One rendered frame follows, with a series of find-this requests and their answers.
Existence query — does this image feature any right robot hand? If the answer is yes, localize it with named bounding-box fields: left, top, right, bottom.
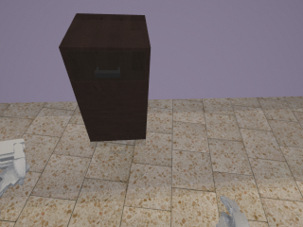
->
left=216, top=195, right=250, bottom=227

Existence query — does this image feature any left robot hand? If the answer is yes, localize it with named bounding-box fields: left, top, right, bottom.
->
left=0, top=138, right=30, bottom=198

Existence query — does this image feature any drawer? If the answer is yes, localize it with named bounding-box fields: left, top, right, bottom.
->
left=65, top=50, right=146, bottom=81

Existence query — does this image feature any handle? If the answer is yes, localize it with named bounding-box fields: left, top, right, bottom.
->
left=95, top=66, right=121, bottom=78

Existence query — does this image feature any cabinet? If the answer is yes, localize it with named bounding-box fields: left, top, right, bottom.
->
left=59, top=13, right=151, bottom=142

